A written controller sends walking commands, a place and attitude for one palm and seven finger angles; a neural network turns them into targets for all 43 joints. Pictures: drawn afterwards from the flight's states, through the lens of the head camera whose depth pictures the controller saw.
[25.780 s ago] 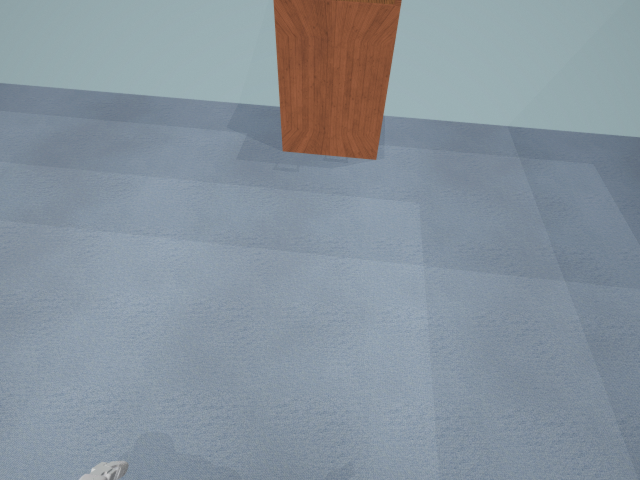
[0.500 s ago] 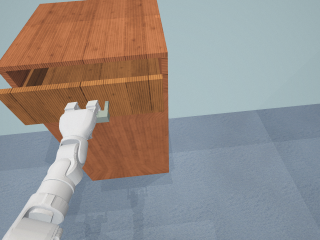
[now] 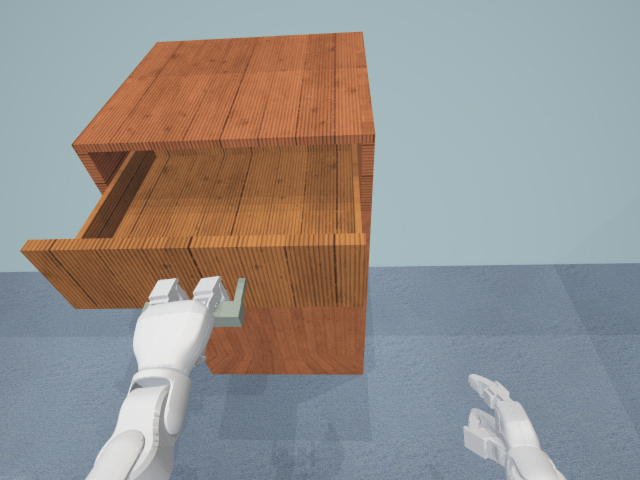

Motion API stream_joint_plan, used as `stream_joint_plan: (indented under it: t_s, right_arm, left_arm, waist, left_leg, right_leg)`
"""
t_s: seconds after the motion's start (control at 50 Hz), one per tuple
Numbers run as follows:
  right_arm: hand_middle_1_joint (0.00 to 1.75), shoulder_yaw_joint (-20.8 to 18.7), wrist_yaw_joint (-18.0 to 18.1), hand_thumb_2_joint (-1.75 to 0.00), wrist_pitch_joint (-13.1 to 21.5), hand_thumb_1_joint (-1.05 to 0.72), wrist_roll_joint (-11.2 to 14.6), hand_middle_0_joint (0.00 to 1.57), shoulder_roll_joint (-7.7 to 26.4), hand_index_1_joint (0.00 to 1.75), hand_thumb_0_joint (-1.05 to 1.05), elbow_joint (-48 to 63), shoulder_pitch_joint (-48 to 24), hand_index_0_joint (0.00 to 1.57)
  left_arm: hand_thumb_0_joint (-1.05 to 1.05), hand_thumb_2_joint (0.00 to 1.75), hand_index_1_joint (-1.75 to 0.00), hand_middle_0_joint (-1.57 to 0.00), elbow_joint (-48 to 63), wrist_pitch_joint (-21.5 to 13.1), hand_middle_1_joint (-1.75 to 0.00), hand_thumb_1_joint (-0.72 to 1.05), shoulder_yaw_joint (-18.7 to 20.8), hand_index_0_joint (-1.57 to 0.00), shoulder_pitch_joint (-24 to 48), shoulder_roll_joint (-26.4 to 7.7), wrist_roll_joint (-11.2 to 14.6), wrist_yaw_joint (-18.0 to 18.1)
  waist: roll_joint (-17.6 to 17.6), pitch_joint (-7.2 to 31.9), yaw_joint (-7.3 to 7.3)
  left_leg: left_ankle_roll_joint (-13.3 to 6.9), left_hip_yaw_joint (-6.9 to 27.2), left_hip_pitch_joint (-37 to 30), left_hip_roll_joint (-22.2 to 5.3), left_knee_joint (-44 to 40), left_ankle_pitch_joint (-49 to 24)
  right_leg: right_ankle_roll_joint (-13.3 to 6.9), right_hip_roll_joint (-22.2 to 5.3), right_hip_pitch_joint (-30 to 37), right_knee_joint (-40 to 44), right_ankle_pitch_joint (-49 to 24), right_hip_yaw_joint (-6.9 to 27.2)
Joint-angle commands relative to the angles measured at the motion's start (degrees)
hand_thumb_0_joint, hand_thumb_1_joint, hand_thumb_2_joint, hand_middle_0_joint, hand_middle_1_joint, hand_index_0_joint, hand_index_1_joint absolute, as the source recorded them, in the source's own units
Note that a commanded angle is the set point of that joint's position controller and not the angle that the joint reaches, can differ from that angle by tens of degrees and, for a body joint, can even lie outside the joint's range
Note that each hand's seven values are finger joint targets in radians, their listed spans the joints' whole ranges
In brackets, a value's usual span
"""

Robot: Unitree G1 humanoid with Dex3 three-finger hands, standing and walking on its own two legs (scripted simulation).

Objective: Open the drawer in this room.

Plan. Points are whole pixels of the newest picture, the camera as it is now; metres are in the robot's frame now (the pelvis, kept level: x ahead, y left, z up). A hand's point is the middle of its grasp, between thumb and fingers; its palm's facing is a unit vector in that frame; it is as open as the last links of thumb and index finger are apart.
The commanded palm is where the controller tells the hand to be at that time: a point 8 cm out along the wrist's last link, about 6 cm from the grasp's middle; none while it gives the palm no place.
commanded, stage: pull the drawer open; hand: left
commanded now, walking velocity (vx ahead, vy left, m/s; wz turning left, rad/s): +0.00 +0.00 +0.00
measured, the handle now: (197, 300) +0.33 +0.21 +0.05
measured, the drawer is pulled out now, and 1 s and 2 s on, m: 0.22 0.30 0.30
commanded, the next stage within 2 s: open the thumb to release the handle in 0.84 s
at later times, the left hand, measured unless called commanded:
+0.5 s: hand (177, 416) +0.18 +0.19 +0.03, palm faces +0.02 -0.13 -0.99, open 6.1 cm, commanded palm +0.13 +0.20 +0.08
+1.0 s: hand (174, 412) +0.19 +0.20 +0.03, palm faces +0.05 -0.11 -0.99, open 6.1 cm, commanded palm +0.16 +0.20 +0.08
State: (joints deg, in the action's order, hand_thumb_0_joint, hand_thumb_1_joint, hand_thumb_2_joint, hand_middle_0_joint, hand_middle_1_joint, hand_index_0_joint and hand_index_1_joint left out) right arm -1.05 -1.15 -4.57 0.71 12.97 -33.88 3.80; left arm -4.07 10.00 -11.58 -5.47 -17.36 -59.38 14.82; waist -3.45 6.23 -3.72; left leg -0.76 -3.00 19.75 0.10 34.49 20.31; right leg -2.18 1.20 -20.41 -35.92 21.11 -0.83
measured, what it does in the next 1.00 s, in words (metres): stands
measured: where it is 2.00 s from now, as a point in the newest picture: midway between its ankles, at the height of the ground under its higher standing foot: outside the picture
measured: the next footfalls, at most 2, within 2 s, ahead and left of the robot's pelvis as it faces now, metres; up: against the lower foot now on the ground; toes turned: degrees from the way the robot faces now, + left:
none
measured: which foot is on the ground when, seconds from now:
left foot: down 0.00-1.00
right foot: down 0.00-1.00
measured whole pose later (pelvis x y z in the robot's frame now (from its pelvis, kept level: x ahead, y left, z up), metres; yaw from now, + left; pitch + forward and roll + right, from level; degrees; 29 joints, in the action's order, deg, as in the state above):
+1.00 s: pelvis -0.01 -0.01 -0.01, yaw -1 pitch +6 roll +1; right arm -0.2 -2.1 -3.7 -0.9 12.8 -34.3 5.9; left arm 13.9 5.3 -8.2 -28.5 -20.1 -59.4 20.8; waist -3.9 5.5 -3.8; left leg -0.2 -3.7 23.3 -0.8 40.6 23.2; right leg -2.8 2.0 -24.5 -42.4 23.8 0.0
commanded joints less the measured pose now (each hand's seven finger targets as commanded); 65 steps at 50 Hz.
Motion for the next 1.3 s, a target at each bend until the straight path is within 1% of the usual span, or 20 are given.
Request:
stream_joint_plan:
  t_s: [0.0, 0.1, 0.16, 0.2, 0.32, 0.46, 0.52, 0.6, 0.66, 0.7, 0.86, 0.9, 0.92, 0.94, 1.02, 1.06, 1.1, 1.18, 1.24, 1.28]
  right_arm:
    - [0.30, -1.4, 0.1, -0.90, 2.5, -0.90, -0.7, 0.20, 5.2, 0.30, 0.00, 7.9, -4.9, 0.20]
    - [0.30, -0.8, -0.1, -0.90, 3.0, -0.90, -1.1, 0.20, 4.8, 0.30, 0.00, 8.5, -6.4, 0.20]
    - [0.30, -0.5, -0.2, -0.90, 3.2, -0.90, -1.6, 0.20, 4.5, 0.30, 0.00, 8.5, -6.7, 0.20]
    - [0.30, -0.6, 0.0, -0.90, 3.5, -0.90, -1.6, 0.20, 4.7, 0.30, 0.00, 8.5, -6.9, 0.20]
    - [0.30, -0.4, -0.4, -0.90, 4.2, -0.90, -1.7, 0.20, 4.2, 0.30, 0.00, 9.1, -7.3, 0.20]
    - [0.30, -0.6, -0.7, -0.90, 4.6, -0.90, -1.7, 0.20, 4.5, 0.30, 0.00, 9.7, -7.3, 0.20]
    - [0.30, -0.6, -1.1, -0.90, 4.5, -0.90, -1.7, 0.20, 4.7, 0.30, 0.00, 10.1, -7.1, 0.20]
    - [0.30, -1.0, -1.4, -0.90, 4.2, -0.90, -1.7, 0.20, 5.2, 0.30, 0.00, 10.2, -6.8, 0.20]
    - [0.30, -1.1, -1.8, -0.90, 4.2, -0.90, -1.9, 0.20, 5.0, 0.30, 0.00, 10.5, -6.4, 0.20]
    - [0.30, -1.3, -1.7, -0.90, 4.0, -0.90, -1.7, 0.20, 5.3, 0.30, 0.00, 10.4, -6.4, 0.20]
    - [0.30, -0.9, -1.5, -0.90, 4.3, -0.90, -1.4, 0.20, 4.8, 0.30, 0.00, 10.0, -5.9, 0.20]
    - [0.30, -0.9, -1.6, -0.90, 4.1, -0.90, -1.4, 0.20, 5.0, 0.30, 0.00, 9.9, -5.8, 0.20]
    - [0.30, -0.6, -0.4, -0.90, 3.3, -0.90, -1.9, 0.20, 6.0, 0.30, 0.00, 7.7, -6.0, 0.20]
    - [0.30, -1.1, 0.3, -0.90, 3.6, -0.90, -1.9, 0.20, 5.0, 0.30, 0.00, 8.0, -5.9, 0.20]
    - [0.30, -0.9, 1.2, -0.90, 4.0, -0.90, -1.6, 0.20, 4.8, 0.30, 0.00, 7.8, -6.5, 0.20]
    - [0.30, -0.6, 1.1, -0.90, 4.1, -0.90, -1.4, 0.20, 4.7, 0.30, 0.00, 7.8, -7.0, 0.20]
    - [0.30, -0.2, 1.2, -0.90, 3.8, -0.90, -1.3, 0.20, 4.7, 0.30, 0.00, 7.6, -7.7, 0.20]
    - [0.30, 0.2, 1.2, -0.90, 4.0, -0.90, -1.5, 0.20, 4.4, 0.30, 0.00, 7.5, -7.8, 0.20]
    - [0.30, 0.1, 1.0, -0.90, 3.9, -0.90, -1.5, 0.20, 4.3, 0.30, 0.00, 7.6, -7.8, 0.20]
    - [0.30, 0.0, 1.0, -0.90, 4.1, -0.90, -1.7, 0.20, 4.3, 0.30, 0.00, 7.8, -7.4, 0.20]
  left_arm:
    - [0.00, 0.90, -1.35, -0.40, 16.2, -1.5, -1.35, 0.90, 5.0, -0.40, 0.5, -6.1, 0.0, 2.3]
    - [0.00, 0.90, -1.35, -0.40, 21.1, -2.7, -1.35, 0.90, 7.5, -0.40, -7.6, -8.1, 0.1, 2.7]
    - [0.00, 0.90, -1.35, -0.40, 22.3, -2.9, -1.35, 0.90, 6.1, -0.40, -8.8, -6.6, -0.1, 3.1]
    - [0.00, 0.90, -1.35, -0.40, 23.5, -3.3, -1.35, 0.90, 8.5, -0.40, -11.7, -8.9, 0.0, 3.5]
    - [0.00, 0.90, -1.35, -0.40, 26.5, -4.7, -1.35, 0.90, 8.8, -0.40, -22.4, -8.1, 1.0, 4.2]
    - [0.00, 0.90, -1.35, -0.40, 28.6, -5.9, -1.35, 0.90, 10.5, -0.40, -31.3, -8.6, 1.8, 5.2]
    - [0.00, 0.90, -1.35, -0.40, 31.0, -6.2, -1.35, 0.90, 11.5, -0.40, -33.7, -9.4, 2.1, 5.7]
    - [0.00, 0.90, -1.35, -0.40, 31.1, -5.8, -1.35, 0.90, 12.4, -0.40, -33.5, -9.7, 2.5, 6.5]
    - [0.00, 0.90, -1.35, -0.40, 31.5, -5.7, -1.35, 0.90, 10.1, -0.40, -34.4, -7.6, 1.9, 7.0]
    - [0.00, 0.90, -1.35, -0.40, 31.6, -5.2, -1.35, 0.90, 11.8, -0.40, -32.9, -9.1, 1.9, 7.4]
    - [0.00, 0.90, -1.35, -0.40, 30.2, -4.6, -1.35, 0.90, 11.2, -0.40, -34.1, -8.4, 1.6, 7.8]
    - [0.00, 0.90, -1.35, -0.40, 31.4, -4.3, -1.35, 0.90, 10.9, -0.40, -31.7, -8.6, 1.6, 7.7]
    - [0.00, 0.90, -1.35, -0.40, 28.3, -3.5, -1.35, 0.90, 12.3, -0.40, -13.8, -11.7, -0.2, 8.5]
    - [0.00, 0.87, -1.34, -0.40, 25.6, -3.0, -1.34, 0.83, 13.2, -0.40, -15.5, -10.5, -0.5, 8.9]
    - [0.00, 0.75, -1.31, -0.38, 25.5, -1.7, -1.31, 0.55, 8.4, -0.38, -13.7, -7.6, 0.1, 7.8]
    - [0.00, 0.69, -1.30, -0.36, 24.7, -1.3, -1.30, 0.41, 6.1, -0.36, -16.0, -6.3, 0.7, 6.0]
    - [0.00, 0.63, -1.28, -0.35, 24.2, -1.2, -1.28, 0.27, 7.8, -0.35, -15.2, -8.6, 0.3, 5.0]
    - [0.00, 0.51, -1.25, -0.33, 23.8, -2.3, -1.25, -0.01, 7.3, -0.33, -14.5, -8.5, -0.4, 3.9]
    - [0.00, 0.42, -1.23, -0.32, 24.0, -2.6, -1.23, -0.22, 5.8, -0.32, -12.7, -6.9, -0.3, 3.3]
    - [0.00, 0.36, -1.22, -0.31, 24.5, -3.2, -1.22, -0.36, 6.2, -0.31, -12.9, -7.3, -0.3, 3.3]
  waist:
    - [2.9, 10.7, -1.14]
    - [3.7, 9.9, -1.87]
    - [3.0, 8.0, -1.57]
    - [3.4, 8.4, -2.09]
    - [5.9, 7.8, -2.85]
    - [4.7, 5.6, -3.58]
    - [3.3, 7.2, -3.62]
    - [3.3, 6.1, -2.96]
    - [2.4, 6.8, -2.88]
    - [2.3, 7.5, -2.75]
    - [5.0, 7.9, -2.80]
    - [3.1, 8.8, -2.41]
    - [4.6, 6.5, 0.75]
    - [5.0, 6.5, -0.90]
    - [3.4, 9.8, -1.03]
    - [5.2, 8.8, -1.37]
    - [5.0, 8.0, -1.61]
    - [5.7, 5.7, -1.97]
    - [3.6, 4.2, -1.56]
    - [3.3, 5.7, -1.95]
  left_leg:
    - [-0.5, 1.7, -7.8, 1.4, -0.6, -30.5]
    - [-0.5, 1.6, -6.4, 1.9, -0.3, -27.6]
    - [-0.6, 1.5, -5.3, 2.0, -0.2, -24.1]
    - [-0.4, 1.5, -4.8, 2.2, -0.1, -22.9]
    - [-0.6, 1.3, -2.0, 2.4, 0.6, -20.1]
    - [-0.7, 1.0, -0.2, 2.5, 1.2, -16.7]
    - [-0.6, 1.0, -0.2, 2.2, 1.9, -18.5]
    - [-0.5, 1.3, 0.0, 2.0, 2.3, -18.7]
    - [-0.7, 1.5, -0.5, 1.8, 2.9, -20.3]
    - [-0.5, 1.6, -0.8, 1.7, 3.2, -20.8]
    - [-0.5, 1.8, -1.0, 1.5, 4.0, -23.8]
    - [-0.4, 1.9, -1.8, 1.4, 3.9, -24.6]
    - [-0.4, 2.3, -0.8, 1.7, 3.8, -19.4]
    - [-0.6, 2.2, -0.7, 1.8, 3.5, -17.5]
    - [-0.7, 2.0, -3.8, 1.9, 2.7, -19.2]
    - [-0.8, 2.1, -3.7, 2.0, 2.2, -20.8]
    - [-0.6, 2.1, -3.6, 2.0, 1.8, -20.2]
    - [-0.7, 1.9, -2.6, 2.2, 0.9, -17.7]
    - [-0.6, 2.1, -3.1, 1.9, 0.2, -16.4]
    - [-0.8, 2.0, -3.9, 2.0, 0.4, -16.8]
  right_leg:
    - [-0.1, 1.2, 5.3, 2.3, -29.3, 0.6]
    - [0.0, 1.1, 6.5, 2.2, -31.0, 2.3]
    - [0.1, 0.8, 4.9, 2.2, -28.1, 2.1]
    - [-0.1, 0.9, 5.7, 2.2, -28.0, 2.9]
    - [0.5, 0.1, 6.2, 1.5, -29.3, 3.9]
    - [0.4, 0.1, 4.4, 1.7, -25.3, 4.8]
    - [0.2, 0.0, 4.8, 0.8, -27.6, 4.9]
    - [0.0, 0.5, 3.3, 0.6, -26.3, 4.7]
    - [-0.1, 0.7, 2.1, -0.7, -26.1, 3.9]
    - [-0.2, 0.9, 2.2, -0.6, -26.5, 4.3]
    - [0.2, 0.8, 2.3, -1.9, -30.5, 3.9]
    - [0.0, 0.8, 2.7, -1.8, -30.6, 4.0]
    - [0.2, 0.8, -1.0, -1.1, -27.4, 4.2]
    - [0.2, 0.9, -0.4, -0.5, -24.6, 3.5]
    - [0.2, 0.7, 1.5, 0.0, -24.4, 2.7]
    - [0.4, 0.7, 2.5, 0.3, -26.4, 2.5]
    - [0.3, 0.8, 2.8, 0.9, -25.5, 2.9]
    - [0.5, 0.5, 2.6, 1.8, -23.1, 3.1]
    - [0.1, 0.7, 1.2, 2.7, -18.7, 2.7]
    - [0.1, 0.7, 1.9, 2.9, -19.3, 2.8]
